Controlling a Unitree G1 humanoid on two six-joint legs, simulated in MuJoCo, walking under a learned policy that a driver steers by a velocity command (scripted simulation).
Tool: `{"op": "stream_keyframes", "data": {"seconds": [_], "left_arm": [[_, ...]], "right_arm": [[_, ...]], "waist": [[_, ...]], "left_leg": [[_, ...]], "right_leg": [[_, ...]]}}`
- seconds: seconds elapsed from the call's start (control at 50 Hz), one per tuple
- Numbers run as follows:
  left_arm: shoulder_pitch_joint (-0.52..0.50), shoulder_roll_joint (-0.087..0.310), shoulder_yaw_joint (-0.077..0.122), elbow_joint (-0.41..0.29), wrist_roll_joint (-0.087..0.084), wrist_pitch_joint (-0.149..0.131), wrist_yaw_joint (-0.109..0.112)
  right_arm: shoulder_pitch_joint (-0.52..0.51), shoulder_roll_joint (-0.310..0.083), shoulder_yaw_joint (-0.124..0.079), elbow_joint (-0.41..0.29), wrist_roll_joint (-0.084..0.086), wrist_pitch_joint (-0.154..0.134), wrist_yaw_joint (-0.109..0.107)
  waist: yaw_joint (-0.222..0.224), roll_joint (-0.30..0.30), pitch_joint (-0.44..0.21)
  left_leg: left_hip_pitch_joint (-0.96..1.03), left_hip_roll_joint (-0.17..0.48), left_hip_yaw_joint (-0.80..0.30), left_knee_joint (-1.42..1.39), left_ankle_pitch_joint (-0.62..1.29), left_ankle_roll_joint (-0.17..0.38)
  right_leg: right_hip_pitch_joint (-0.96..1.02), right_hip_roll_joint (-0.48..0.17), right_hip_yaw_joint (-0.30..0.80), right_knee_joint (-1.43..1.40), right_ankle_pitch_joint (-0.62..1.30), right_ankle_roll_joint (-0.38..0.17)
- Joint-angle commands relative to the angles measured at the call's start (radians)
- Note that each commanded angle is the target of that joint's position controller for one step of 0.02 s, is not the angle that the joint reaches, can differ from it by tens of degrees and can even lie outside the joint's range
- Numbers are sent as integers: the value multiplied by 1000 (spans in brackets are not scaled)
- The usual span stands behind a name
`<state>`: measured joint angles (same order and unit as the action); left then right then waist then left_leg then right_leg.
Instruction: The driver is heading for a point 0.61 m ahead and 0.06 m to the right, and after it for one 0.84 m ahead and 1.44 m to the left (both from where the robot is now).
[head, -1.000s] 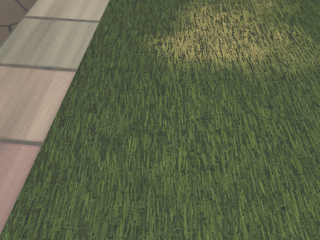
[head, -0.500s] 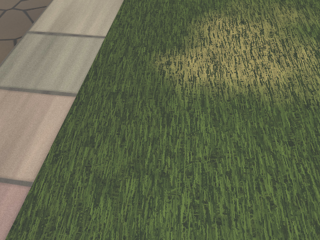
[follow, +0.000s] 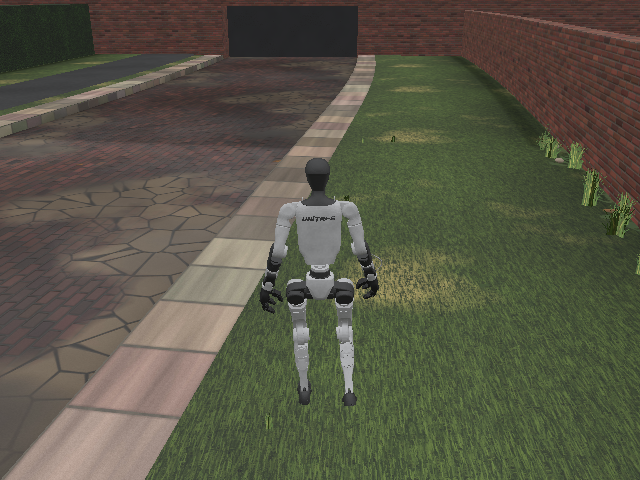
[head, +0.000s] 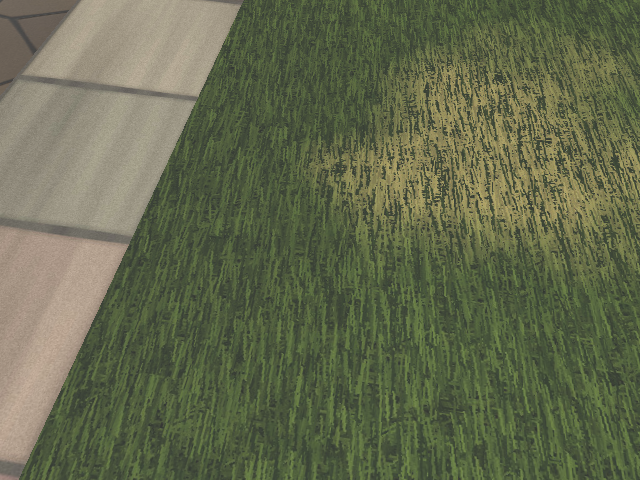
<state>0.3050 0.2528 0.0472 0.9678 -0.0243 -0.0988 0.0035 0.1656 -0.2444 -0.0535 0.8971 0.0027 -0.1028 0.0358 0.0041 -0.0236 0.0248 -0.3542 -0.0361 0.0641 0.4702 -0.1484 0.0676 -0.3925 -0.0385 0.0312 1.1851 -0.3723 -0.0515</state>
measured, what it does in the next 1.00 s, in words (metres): walks ahead: right foot, then left foot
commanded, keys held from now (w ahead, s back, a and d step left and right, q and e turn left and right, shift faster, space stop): w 0.50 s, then no key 0.20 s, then q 0.30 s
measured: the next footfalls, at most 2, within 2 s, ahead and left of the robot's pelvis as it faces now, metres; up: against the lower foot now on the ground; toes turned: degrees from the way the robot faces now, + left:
right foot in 0.44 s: +0.42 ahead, -0.15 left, +0.00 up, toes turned -3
left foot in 0.92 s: +0.54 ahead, +0.06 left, +0.00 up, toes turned +5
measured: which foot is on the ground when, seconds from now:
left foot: down 0.00-0.46, up 0.48-0.90, down 0.92-1.00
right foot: up 0.00-0.42, down 0.44-0.94, up 0.96-1.00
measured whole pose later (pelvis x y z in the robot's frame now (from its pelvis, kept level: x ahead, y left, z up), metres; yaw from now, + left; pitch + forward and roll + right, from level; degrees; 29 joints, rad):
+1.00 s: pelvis +0.44 -0.04 +0.00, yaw +6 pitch +3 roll -2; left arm 0.13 0.28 0.06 0.93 0.01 -0.02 0.04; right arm 0.13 -0.25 -0.08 0.86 -0.01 -0.03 0.00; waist -0.01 -0.01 0.03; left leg -0.43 -0.02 0.00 0.55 -0.17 0.06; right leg -0.34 0.03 -0.04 0.91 -0.53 0.01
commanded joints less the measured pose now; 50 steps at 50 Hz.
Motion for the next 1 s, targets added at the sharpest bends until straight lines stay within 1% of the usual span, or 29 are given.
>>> {"op": "stream_keyframes", "data": {"seconds": [0.02, 0.04, 0.1, 0.14, 0.22, 0.32, 0.38, 0.4, 0.42, 0.44, 0.46, 0.48, 0.5, 0.52, 0.54, 0.56, 0.6, 0.64, 0.68, 0.72, 0.78, 0.82, 0.86, 0.9, 0.92, 0.94, 0.96, 0.98, 1.0], "left_arm": [[26, 70, 27, -58, 5, 2, 8], [32, 55, 27, -57, 6, 12, 10], [-67, 62, 33, -94, 17, 23, 15], [-136, 57, 33, -116, 21, 21, 12], [-269, 35, 22, -151, 15, 12, -2], [-400, 37, 12, -202, 3, 1, -30], [-371, 66, 19, -210, 1, -9, -45], [-307, 90, 30, -195, 3, -11, -44], [-169, 124, 51, -152, 7, -11, -40], [22, 185, 75, -101, 14, -10, -32], [157, 287, 100, -73, 30, -5, -26], [162, 219, 76, -69, 22, -2, -29], [75, 163, 57, -82, 15, -4, -28], [-31, 130, 44, -109, 19, -3, -27], [-103, 98, 33, -119, 28, -4, -32], [-134, 73, 25, -118, 36, -9, -36], [-129, 66, 21, -95, 44, -14, -40], [-121, 92, 23, -75, 49, -15, -26], [-127, 100, 21, -66, 46, -5, -11], [-118, 113, 21, -55, 45, 4, 0], [-92, 136, 26, -28, 44, 16, 11], [-94, 156, 36, -20, 34, 33, 23], [-97, 161, 45, -20, 21, 52, 37], [-116, 163, 51, -32, 4, 72, 53], [-87, 157, 52, -32, 5, 76, 57], [-87, 135, 45, -62, 29, 71, 59], [-77, 69, 25, -90, 50, 67, 52], [-98, 77, 23, -94, 48, 66, 38], [-136, 102, 31, -104, 18, 70, 35]], "right_arm": [[36, -72, -11, -24, -12, -14, 3], [53, -82, -14, -12, -9, -16, 0], [102, -126, -24, 11, -8, -15, -18], [135, -129, -23, 24, -5, -7, -30], [194, -137, -21, 46, 5, 0, -39], [271, -147, -27, 91, 11, 20, -43], [252, -165, -37, 96, 15, 33, -49], [227, -175, -40, 91, 16, 36, -50], [203, -166, -36, 85, 16, 41, -50], [195, -137, -23, 67, 6, 41, -49], [308, -25, 11, 55, -1, 22, -38], [300, -39, 12, 70, 10, -5, -31], [208, -131, -13, 44, 38, -21, -27], [139, -142, -15, 26, 43, -25, -31], [112, -130, -21, 26, 28, -18, -40], [135, -116, -28, 35, 16, -2, -48], [197, -61, -24, 56, 10, 28, -56], [179, -53, -25, 45, 2, 40, -62], [116, -47, -21, 24, -6, 46, -62], [57, -35, -13, 15, -3, 49, -57], [-8, -57, -14, -3, 6, 60, -48], [-58, -88, -22, -36, 4, 66, -43], [-75, -98, -28, -61, 1, 69, -35], [-39, -96, -35, -65, 2, 69, -26], [5, -127, -49, -60, -3, 67, -27], [74, -212, -76, -57, -10, 68, -36], [118, -277, -89, -59, -18, 73, -42], [144, -192, -63, -62, -15, 67, -38], [81, -174, -61, -85, -10, 60, -38]], "waist": [[11, 94, -75], [18, 93, -62], [7, 70, -13], [-11, 67, -1], [-53, 77, 26], [-90, 81, 68], [-50, 105, 43], [-9, 120, 1], [63, 113, -78], [134, 70, -210], [112, -161, -370], [114, -215, -435], [104, -158, -284], [72, -90, -170], [35, -26, -96], [-6, -35, -75], [-43, -46, -78], [-60, -52, -74], [-55, -53, -78], [-33, -59, -91], [-1, -60, -88], [9, -61, -64], [9, -61, -49], [-20, -51, -54], [-33, -6, -86], [-34, 147, -158], [-25, 342, -200], [-45, 238, -299], [-34, 178, -230]], "left_leg": [[203, 264, -314, -291, 119, 164], [179, 258, -282, -310, 146, 172], [184, 258, -232, -348, 202, 180], [214, 247, -201, -354, 219, 165], [245, 217, -137, -362, 196, 131], [397, 274, -141, -305, 204, 130], [455, 305, -145, -225, 351, 106], [450, 295, -131, -156, 508, 94], [416, 251, -95, -3, 643, 71], [254, 197, -56, 245, 541, 38], [-168, 32, -11, 659, 98, -39], [-316, -16, -159, 826, -412, -34], [-406, 50, -183, 892, -372, -12], [-388, 101, -147, 862, -284, -9], [-332, 132, -127, 800, -227, -19], [-251, 158, -130, 745, -202, -25], [-150, 153, -114, 684, -178, -43], [-150, 144, -104, 591, -110, -63], [-142, 144, -97, 430, -9, -75], [-96, 129, -83, 286, 95, -74], [-76, 112, -83, 201, 141, -69], [-125, 105, -83, 188, 53, -55], [-156, 98, -72, 170, -41, -37], [-103, 74, -40, 63, -9, -9], [2, 68, -65, -15, 165, 21], [175, 181, -250, -29, 556, 85], [408, 388, -547, -54, 828, 293], [420, 397, -601, -79, 650, 314], [359, 350, -525, -96, 549, 274]], "right_leg": [[-190, -109, 47, -13, 107, -4], [-188, -114, 38, -39, 115, 3], [-289, -125, 29, -167, 230, 32], [-331, -121, 23, -276, 332, 43], [-296, -82, -15, -499, 482, 41], [-325, -54, -27, -630, 420, 23], [-239, -27, -41, -675, 317, -16], [-127, 5, -67, -685, 296, -33], [63, 40, -95, -705, 311, -59], [367, -39, -8, -669, 342, -109], [783, -304, 434, -712, 213, -267], [827, -368, 703, -866, 138, -300], [704, -331, 570, -881, 102, -242], [528, -299, 417, -897, 259, -210], [370, -257, 297, -918, 455, -192], [272, -219, 202, -930, 605, -171], [179, -188, 105, -948, 798, -177], [153, -174, 41, -955, 922, -187], [155, -151, -13, -951, 940, -172], [170, -134, -55, -950, 902, -151], [226, -165, -59, -950, 799, -153], [280, -199, -43, -917, 744, -157], [326, -230, -24, -856, 709, -150], [339, -222, -31, -748, 695, -110], [313, -170, -63, -643, 683, -62], [184, -68, -142, -407, 499, 8], [-151, 122, -153, -116, -212, 85], [-190, 97, 27, 7, -337, 74], [-237, 71, 49, 54, -274, 71]]}}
